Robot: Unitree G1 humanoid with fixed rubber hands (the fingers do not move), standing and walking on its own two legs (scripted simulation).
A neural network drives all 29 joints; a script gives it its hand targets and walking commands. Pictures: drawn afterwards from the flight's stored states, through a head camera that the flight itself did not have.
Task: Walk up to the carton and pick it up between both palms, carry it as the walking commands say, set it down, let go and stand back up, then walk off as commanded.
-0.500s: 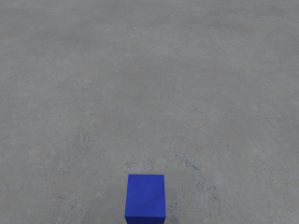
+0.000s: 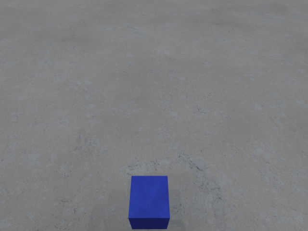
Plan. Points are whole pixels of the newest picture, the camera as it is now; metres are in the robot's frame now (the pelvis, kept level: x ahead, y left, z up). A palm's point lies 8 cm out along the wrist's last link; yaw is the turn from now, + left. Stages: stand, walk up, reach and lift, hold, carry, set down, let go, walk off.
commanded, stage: stand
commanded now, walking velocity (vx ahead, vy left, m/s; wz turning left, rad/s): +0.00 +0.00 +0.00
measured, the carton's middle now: (149, 203) +0.38 +0.03 -0.64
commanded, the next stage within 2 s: walk off in 0.66 s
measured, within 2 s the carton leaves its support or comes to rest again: neither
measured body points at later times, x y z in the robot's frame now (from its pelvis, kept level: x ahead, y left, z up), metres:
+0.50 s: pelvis -0.02 +0.01 +0.00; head -0.02 +0.00 +0.45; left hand -0.06 +0.23 -0.16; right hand -0.08 -0.22 -0.16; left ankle -0.07 +0.12 -0.73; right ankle -0.04 -0.11 -0.73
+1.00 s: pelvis -0.04 +0.01 -0.01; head -0.03 +0.00 +0.44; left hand -0.04 +0.24 -0.16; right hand -0.09 -0.23 -0.17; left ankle -0.07 +0.12 -0.73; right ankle -0.05 -0.10 -0.72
